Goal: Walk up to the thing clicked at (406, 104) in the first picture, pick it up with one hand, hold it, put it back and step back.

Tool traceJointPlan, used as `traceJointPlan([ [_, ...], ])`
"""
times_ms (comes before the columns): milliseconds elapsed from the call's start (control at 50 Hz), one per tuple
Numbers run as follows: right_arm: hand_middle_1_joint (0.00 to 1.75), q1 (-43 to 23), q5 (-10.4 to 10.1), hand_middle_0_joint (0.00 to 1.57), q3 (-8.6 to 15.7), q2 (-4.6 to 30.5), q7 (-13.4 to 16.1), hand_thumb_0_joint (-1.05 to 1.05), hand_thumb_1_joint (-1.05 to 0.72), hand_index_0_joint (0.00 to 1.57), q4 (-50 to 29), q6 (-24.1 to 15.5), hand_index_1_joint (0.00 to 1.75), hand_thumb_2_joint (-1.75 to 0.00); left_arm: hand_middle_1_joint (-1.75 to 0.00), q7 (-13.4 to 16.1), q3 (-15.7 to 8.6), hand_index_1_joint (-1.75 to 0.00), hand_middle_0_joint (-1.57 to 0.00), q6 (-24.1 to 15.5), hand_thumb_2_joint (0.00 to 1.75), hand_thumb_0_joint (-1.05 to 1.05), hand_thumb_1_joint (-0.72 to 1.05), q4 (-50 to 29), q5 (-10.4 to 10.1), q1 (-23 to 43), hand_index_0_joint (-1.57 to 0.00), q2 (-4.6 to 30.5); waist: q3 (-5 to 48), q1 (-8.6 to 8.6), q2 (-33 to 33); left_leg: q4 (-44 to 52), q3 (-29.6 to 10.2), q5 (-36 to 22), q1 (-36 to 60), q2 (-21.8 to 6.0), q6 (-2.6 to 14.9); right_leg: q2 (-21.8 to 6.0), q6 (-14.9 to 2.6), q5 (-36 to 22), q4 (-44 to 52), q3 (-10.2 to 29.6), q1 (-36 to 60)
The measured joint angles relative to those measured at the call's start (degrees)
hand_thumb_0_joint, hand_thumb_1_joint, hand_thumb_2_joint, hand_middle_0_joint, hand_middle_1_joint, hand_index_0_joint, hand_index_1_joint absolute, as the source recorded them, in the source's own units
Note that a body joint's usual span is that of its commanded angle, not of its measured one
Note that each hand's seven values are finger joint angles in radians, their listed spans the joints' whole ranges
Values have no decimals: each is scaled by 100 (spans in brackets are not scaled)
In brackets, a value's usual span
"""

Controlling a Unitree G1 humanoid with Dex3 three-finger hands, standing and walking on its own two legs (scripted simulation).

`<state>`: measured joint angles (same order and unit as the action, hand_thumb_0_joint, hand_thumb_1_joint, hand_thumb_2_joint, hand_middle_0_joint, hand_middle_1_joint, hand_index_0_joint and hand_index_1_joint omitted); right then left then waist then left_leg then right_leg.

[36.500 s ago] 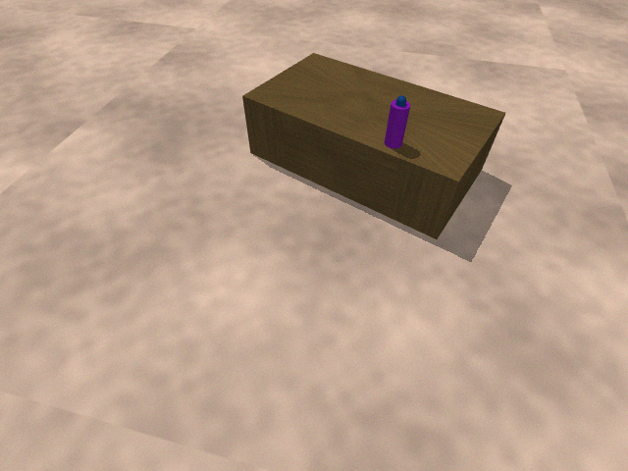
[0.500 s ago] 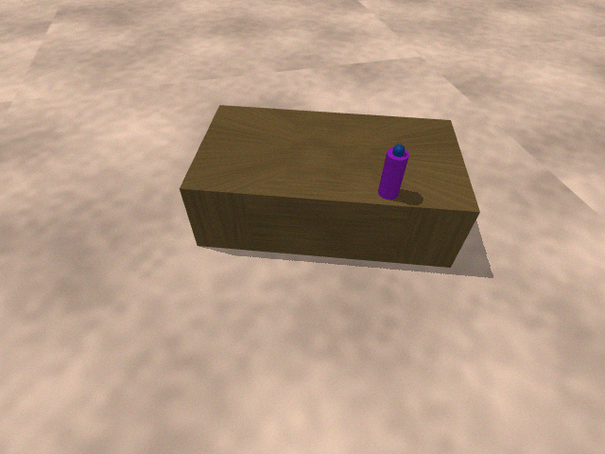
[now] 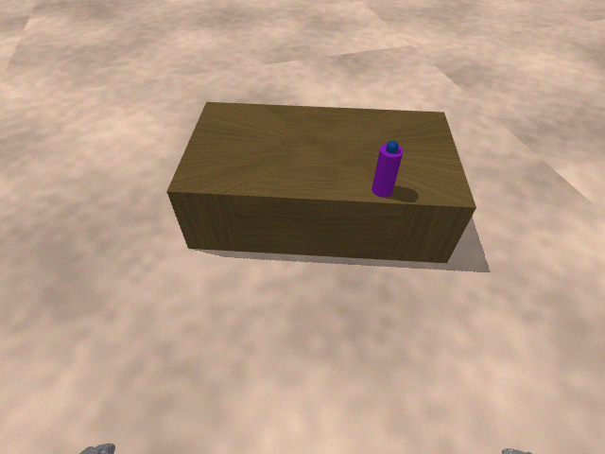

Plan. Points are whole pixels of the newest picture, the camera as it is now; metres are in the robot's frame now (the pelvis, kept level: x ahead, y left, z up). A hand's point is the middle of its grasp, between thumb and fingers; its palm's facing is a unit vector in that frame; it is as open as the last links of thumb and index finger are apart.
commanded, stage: step back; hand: right
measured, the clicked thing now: (387, 167) +1.02 -0.26 -0.33
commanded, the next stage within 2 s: stand in 0.08 s
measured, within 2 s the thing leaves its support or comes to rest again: neither
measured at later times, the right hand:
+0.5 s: hand out of the picture +0.07 -0.25 -0.13, palm faces +0.01 +0.94 -0.34, open 7.4 cm
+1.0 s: hand out of the picture -0.01 -0.27 -0.14, palm faces -0.02 +0.94 -0.33, open 7.4 cm
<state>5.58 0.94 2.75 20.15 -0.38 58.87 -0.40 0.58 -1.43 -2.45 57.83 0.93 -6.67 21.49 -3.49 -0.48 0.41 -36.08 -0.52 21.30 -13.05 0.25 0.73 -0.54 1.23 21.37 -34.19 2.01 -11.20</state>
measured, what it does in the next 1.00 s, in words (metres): shifts its weight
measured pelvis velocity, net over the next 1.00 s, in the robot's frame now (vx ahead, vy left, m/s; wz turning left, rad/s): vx -0.05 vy -0.01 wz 0.00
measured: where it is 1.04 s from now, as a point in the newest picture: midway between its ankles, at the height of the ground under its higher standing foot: outside the picture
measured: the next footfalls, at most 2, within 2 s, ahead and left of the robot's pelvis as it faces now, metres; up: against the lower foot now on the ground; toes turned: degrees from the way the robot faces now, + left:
none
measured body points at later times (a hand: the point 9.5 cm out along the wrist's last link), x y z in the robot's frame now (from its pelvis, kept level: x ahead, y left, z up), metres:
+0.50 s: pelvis -0.03 +0.00 +0.02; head -0.02 +0.00 +0.47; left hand +0.07 +0.29 -0.11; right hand +0.07 -0.30 -0.11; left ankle -0.02 +0.11 -0.73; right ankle -0.03 -0.14 -0.73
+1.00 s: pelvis -0.05 -0.01 +0.02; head -0.04 -0.01 +0.47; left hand -0.01 +0.29 -0.12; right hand +0.00 -0.32 -0.12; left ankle -0.02 +0.11 -0.73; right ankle -0.03 -0.14 -0.73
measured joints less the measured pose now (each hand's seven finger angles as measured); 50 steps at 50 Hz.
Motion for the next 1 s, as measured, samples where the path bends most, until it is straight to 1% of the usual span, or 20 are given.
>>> traceJointPlan([
  [80, 30, -62, 34, 20, 26, 15, -2, 1, -91, 21, 38, 7, 30, -89, -30, 12, 9, -30, -21, 27, 90, 0, 90, 9, 2, 28, -21, 10, -6, 19, -71, -65, 35, 67, 9, 57, 27, -57, 29, 92, -120, 33, -19],
  [100, 30, -74, 14, 20, 10, 9, 2, 1, -91, 21, 57, -6, 30, -89, -30, 19, 17, -30, -21, 47, 90, 0, 90, 41, -29, 49, -21, 15, -26, 13, -107, -6, 59, 44, 54, 81, 41, -83, 52, 87, -106, 57, 0],
  [140, 30, -89, -21, 20, -34, -12, 5, 1, -91, 21, 83, -50, 30, -89, -29, 29, 32, -30, -21, 119, 90, 0, 90, 98, -92, 99, -21, 6, -81, 5, -152, 191, 95, -60, 160, 97, 64, -99, 51, -33, -42, 89, 27],
  [200, 30, -114, -44, 20, -87, -28, 26, 0, -91, 21, 116, -89, 30, -89, -29, 32, 79, -30, -21, 195, 90, 0, 90, 140, -137, 166, -21, -28, -199, 20, -132, 462, 82, -230, 291, 45, 73, -54, 9, -309, 149, 51, 104],
  [240, 30, -140, -69, 20, -117, -45, 49, 0, -91, 21, 140, -62, 30, -89, -29, 15, 94, -30, -21, 217, 90, 0, 90, 172, -126, 196, -21, -44, -241, 18, -143, 640, 94, -344, 349, 27, 53, -44, -5, -418, 420, 52, 204],
  [300, 30, -214, -98, 20, -157, -66, 68, 0, -90, 21, 173, -22, 30, -89, -29, -7, 113, -30, -21, 220, 90, 0, 90, 243, -97, 236, -21, -64, -300, 27, -174, 858, 136, -504, 413, 26, 25, -59, 65, -518, 805, 84, 343],
  [360, 30, -258, -115, 20, -186, -66, 67, 0, -90, 21, 219, -11, 30, -89, -29, -15, 141, -30, -21, 219, 90, 0, 90, 334, -85, 288, -21, -118, -340, 65, -143, 1080, 121, -680, 503, 17, 8, -53, 71, -696, 1026, 69, 435],
  [540, 30, -201, -94, 20, -248, -67, 0, 1, -90, 21, 451, 22, 30, -89, -29, -76, 180, -30, -21, 198, 90, 0, 90, 550, -51, 283, -21, -202, -115, 84, -47, 1564, 48, -1099, 701, 4, -45, -45, 33, -1057, 1433, -3, 621],
  [760, 30, 99, -35, 20, -207, -5, -92, 0, -91, 21, 595, 6, 30, -89, -29, -137, 119, -30, -21, 147, 90, 0, 90, 721, -18, -29, -21, -109, 19, 57, -2, 1694, -28, -1347, 522, -37, -110, -1, -33, -1241, 1478, -75, 423],
  [900, 30, 279, -22, 20, -191, 31, -97, 1, -91, 21, 652, 26, 30, -89, -29, -156, 113, -30, -21, 171, 90, 0, 90, 763, -12, -244, -21, -82, -23, 49, 0, 1619, -45, -1341, 364, -73, -133, 36, -62, -1247, 1430, -90, 279],
  [1000, 30, 311, -30, 20, -212, 30, -87, 1, -91, 21, 682, 19, 30, -89, -29, -154, 144, -30, -21, 150, 90, 1, 90, 761, -28, -277, -21, -109, -30, 59, -4, 1591, -45, -1301, 359, -86, -138, 49, -62, -1234, 1451, -89, 296],
])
